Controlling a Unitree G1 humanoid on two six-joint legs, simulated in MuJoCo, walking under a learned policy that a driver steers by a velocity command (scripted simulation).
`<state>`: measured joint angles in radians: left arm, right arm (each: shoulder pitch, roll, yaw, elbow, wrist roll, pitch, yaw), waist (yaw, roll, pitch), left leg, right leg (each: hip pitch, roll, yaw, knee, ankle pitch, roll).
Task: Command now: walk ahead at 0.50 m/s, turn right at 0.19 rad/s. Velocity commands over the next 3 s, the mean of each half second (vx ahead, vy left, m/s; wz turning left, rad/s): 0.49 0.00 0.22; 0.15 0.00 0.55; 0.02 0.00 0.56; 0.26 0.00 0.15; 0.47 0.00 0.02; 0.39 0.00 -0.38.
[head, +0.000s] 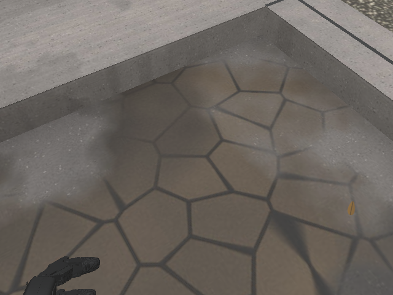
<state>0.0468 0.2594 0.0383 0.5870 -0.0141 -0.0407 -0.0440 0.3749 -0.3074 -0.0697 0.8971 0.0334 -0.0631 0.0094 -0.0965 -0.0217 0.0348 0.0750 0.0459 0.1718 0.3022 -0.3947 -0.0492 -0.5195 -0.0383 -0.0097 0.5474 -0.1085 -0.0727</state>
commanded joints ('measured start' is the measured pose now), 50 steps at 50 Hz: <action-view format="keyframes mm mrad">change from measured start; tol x16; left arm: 1 368 231 99 32 7 -1 22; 50 148 143 52 74 13 -14 63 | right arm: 1 -49 -139 -12 -68 -19 -5 -13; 22 -379 -17 20 -224 -19 4 50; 28 3 -249 -72 -182 -30 13 21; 50 -250 -132 -40 -325 -9 104 -39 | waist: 1 256 38 -241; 2 169 -235 -362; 22 170 -7 75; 27 -29 -38 -160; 29 86 296 -472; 30 1 99 -523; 34 108 43 -162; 50 130 186 -152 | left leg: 1 -300 149 -28 491 690 111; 2 -692 -31 -62 866 -84 45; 3 -786 -32 -247 1011 -202 53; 17 -739 64 -232 472 496 36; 23 -771 18 -134 307 380 91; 27 -272 -110 -95 186 457 180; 29 312 358 -892 197 1036 514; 36 -338 127 -467 39 811 351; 45 -375 60 -549 61 328 263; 50 -333 25 -635 191 395 202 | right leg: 1 637 -42 87 -11 59 -94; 2 928 -317 608 -102 -89 -264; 3 927 -365 754 -203 -165 -289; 10 367 -218 167 -389 132 -170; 21 541 -220 -120 -406 225 -89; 26 592 -194 -179 27 884 -6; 27 484 -143 -197 247 756 43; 29 -103 139 -1 921 -608 156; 30 -124 66 148 943 -553 134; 50 232 51 105 -144 -22 118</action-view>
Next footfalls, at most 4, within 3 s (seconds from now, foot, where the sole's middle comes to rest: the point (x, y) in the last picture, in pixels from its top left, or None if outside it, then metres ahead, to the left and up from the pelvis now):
0.02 right None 0.17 -0.11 -0.76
0.54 left None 0.45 0.14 -0.76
1.02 right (204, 255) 0.58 -0.04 -0.76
1.42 left None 0.38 0.15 -0.76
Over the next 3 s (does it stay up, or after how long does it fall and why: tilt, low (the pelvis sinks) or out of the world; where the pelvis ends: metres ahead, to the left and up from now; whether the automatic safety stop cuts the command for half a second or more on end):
stays up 0.85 0.45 0.00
